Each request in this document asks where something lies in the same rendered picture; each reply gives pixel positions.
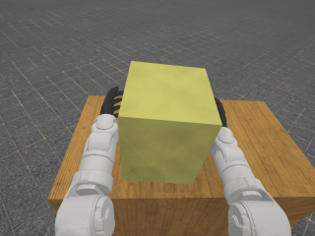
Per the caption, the carton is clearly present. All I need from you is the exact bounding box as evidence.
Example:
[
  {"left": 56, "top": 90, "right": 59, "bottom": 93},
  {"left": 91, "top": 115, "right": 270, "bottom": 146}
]
[{"left": 118, "top": 61, "right": 222, "bottom": 185}]

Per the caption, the right robot hand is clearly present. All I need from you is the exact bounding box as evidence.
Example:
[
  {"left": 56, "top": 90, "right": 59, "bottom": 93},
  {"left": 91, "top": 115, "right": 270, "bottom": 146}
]
[{"left": 214, "top": 97, "right": 227, "bottom": 128}]

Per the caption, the left robot forearm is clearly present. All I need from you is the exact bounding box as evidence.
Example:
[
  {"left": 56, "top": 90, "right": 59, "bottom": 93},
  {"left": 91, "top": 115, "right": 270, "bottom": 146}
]
[{"left": 54, "top": 114, "right": 119, "bottom": 233}]

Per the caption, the right robot forearm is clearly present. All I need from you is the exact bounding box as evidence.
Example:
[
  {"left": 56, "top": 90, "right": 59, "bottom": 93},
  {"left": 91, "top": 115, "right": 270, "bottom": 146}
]
[{"left": 209, "top": 127, "right": 291, "bottom": 236}]

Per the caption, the pedestal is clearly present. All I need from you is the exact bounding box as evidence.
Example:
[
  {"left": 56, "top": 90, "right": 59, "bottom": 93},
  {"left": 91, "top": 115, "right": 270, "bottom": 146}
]
[{"left": 48, "top": 95, "right": 315, "bottom": 236}]

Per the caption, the left robot hand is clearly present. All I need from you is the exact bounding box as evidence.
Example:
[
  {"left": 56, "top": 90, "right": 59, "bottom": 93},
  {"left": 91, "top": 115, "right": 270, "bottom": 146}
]
[{"left": 99, "top": 87, "right": 124, "bottom": 118}]

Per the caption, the robot left upper arm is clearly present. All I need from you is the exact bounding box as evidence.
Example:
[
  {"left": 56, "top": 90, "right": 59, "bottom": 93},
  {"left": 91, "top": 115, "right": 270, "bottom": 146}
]
[{"left": 55, "top": 194, "right": 115, "bottom": 236}]

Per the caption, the robot right upper arm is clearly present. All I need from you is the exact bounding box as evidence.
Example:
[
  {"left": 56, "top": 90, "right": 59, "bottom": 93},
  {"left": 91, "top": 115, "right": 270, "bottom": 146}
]
[{"left": 227, "top": 200, "right": 291, "bottom": 236}]

